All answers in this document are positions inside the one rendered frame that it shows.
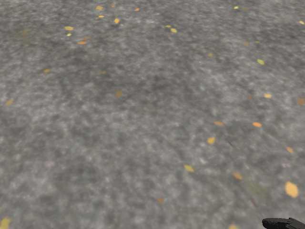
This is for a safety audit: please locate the right robot hand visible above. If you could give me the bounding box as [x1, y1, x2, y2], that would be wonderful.
[262, 218, 305, 229]

